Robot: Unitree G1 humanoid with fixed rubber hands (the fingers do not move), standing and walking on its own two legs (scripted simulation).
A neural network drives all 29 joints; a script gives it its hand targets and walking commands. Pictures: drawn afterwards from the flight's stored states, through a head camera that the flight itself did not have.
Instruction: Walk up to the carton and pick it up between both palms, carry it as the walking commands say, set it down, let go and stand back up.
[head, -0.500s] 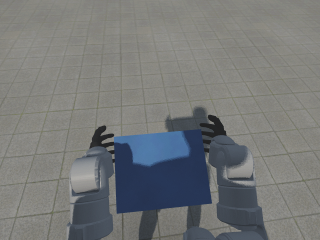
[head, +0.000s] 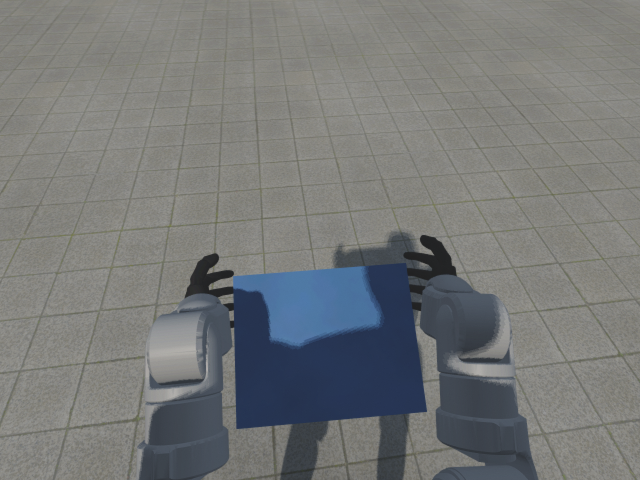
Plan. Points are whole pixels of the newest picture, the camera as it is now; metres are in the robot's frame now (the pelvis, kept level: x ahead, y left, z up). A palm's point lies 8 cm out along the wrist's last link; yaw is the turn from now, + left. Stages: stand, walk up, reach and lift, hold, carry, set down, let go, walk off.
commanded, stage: carry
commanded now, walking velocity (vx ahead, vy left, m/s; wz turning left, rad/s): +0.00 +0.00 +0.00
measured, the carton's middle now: (323, 341) +0.29 +0.00 -0.02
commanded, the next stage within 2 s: hold in 1.32 s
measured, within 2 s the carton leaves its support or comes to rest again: neither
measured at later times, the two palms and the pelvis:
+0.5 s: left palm (223, 324) +0.27 +0.12 +0.08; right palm (468, 317) +0.27 -0.16 +0.09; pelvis -0.02 -0.01 +0.00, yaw -1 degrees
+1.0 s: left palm (227, 317) +0.28 +0.11 +0.08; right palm (468, 307) +0.28 -0.17 +0.09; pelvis -0.01 -0.02 +0.00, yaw -1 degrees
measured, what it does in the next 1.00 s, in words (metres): stands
